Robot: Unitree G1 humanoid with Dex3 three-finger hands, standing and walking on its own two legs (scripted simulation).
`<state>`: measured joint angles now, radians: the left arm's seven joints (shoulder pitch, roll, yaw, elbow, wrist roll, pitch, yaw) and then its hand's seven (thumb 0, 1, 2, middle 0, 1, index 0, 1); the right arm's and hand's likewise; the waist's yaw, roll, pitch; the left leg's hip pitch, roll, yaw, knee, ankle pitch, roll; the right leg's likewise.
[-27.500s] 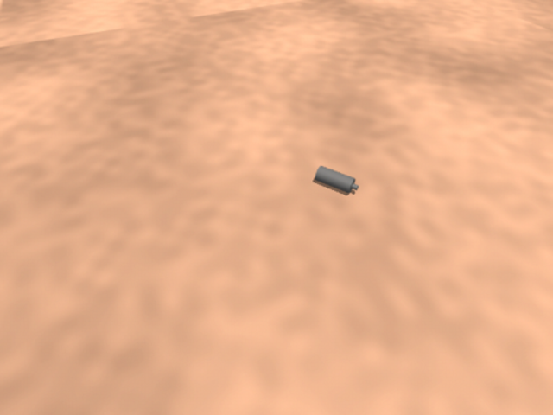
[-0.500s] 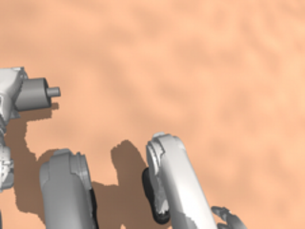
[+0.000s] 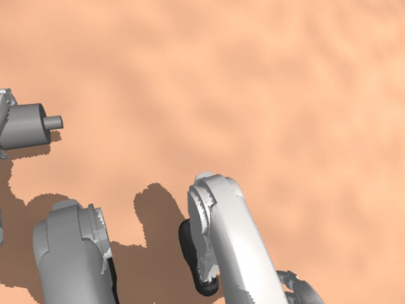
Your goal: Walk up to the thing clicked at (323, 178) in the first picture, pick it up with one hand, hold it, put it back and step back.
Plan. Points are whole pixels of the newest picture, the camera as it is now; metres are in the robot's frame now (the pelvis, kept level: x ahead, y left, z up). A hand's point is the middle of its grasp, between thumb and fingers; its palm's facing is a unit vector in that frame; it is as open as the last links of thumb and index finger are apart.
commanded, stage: rest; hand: left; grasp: from above
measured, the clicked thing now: out of the picture +0.47 +0.30 -0.20
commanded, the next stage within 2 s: open in 1.38 s
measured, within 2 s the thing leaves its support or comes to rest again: rests again in 1.58 s
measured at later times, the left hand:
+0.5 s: hand (5, 135) +0.47 +0.30 -0.23, palm faces -0.48 -0.09 -0.87, open 11.2 cm
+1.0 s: hand (11, 136) +0.47 +0.29 -0.25, palm faces -0.47 -0.09 -0.88, open 11.1 cm
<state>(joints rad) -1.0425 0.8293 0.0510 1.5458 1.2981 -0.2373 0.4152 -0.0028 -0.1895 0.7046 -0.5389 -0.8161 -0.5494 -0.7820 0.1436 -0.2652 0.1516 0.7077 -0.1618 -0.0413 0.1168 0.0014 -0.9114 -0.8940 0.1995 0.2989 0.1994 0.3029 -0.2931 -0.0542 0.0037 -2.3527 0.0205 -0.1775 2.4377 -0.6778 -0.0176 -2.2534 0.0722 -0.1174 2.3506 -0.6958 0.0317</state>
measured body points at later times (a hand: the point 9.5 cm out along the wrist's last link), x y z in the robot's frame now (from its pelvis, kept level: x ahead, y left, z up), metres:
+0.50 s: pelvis +0.00 +0.00 -0.01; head +0.27 +0.10 +0.33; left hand +0.49 +0.30 -0.18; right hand +0.04 -0.26 -0.09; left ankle +0.07 +0.13 -0.29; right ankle +0.10 -0.12 -0.29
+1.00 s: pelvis +0.00 +0.00 -0.02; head +0.28 +0.11 +0.32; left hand +0.49 +0.30 -0.20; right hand +0.05 -0.25 -0.09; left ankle +0.07 +0.13 -0.29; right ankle +0.10 -0.11 -0.29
